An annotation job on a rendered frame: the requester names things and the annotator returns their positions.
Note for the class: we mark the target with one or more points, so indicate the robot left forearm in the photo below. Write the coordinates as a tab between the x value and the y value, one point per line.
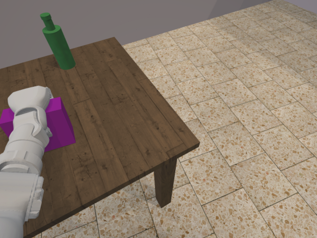
27	142

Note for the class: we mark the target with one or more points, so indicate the robot left hand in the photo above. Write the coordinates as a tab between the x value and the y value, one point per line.
37	95

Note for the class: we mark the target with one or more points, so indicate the table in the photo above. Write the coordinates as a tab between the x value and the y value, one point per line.
124	130

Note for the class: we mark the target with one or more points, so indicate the robot left upper arm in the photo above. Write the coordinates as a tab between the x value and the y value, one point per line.
20	199

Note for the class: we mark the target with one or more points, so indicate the sponge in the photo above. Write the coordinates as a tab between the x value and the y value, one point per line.
57	121

